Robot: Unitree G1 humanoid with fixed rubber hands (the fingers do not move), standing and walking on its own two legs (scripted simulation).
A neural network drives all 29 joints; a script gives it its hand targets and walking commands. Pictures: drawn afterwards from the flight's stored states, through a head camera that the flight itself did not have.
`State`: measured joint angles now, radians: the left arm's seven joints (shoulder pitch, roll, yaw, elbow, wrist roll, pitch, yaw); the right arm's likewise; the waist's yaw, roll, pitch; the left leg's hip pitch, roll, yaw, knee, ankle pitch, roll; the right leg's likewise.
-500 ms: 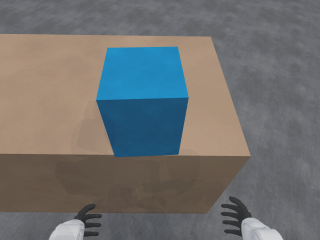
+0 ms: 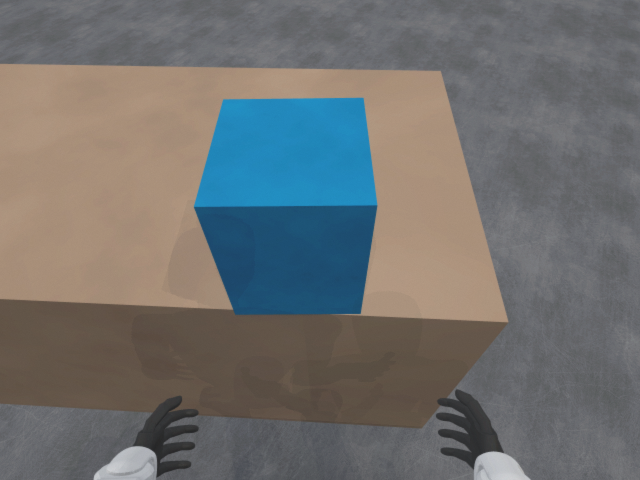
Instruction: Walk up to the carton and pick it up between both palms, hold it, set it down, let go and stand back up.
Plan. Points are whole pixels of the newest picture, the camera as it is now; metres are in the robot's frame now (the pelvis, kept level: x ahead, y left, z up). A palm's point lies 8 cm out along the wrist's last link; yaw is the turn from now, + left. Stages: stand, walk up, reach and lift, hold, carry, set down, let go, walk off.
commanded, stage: reach and lift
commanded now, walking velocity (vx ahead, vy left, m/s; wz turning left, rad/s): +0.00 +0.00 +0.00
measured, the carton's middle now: (295, 212) +0.47 +0.05 +0.04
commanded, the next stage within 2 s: none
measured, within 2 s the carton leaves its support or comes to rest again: neither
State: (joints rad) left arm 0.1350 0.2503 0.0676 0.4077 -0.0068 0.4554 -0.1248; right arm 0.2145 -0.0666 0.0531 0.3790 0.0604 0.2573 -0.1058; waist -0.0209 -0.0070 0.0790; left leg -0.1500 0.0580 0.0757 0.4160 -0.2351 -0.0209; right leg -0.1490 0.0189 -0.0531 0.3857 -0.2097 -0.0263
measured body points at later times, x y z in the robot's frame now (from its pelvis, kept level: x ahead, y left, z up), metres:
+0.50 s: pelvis -0.01 +0.01 +0.00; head -0.01 +0.02 +0.45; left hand +0.16 +0.25 -0.06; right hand +0.15 -0.18 -0.05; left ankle -0.01 +0.13 -0.74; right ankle +0.00 -0.10 -0.74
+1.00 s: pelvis +0.01 +0.01 +0.01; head +0.02 +0.02 +0.46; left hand +0.21 +0.24 -0.02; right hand +0.21 -0.16 -0.01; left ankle -0.01 +0.13 -0.74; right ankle +0.00 -0.10 -0.74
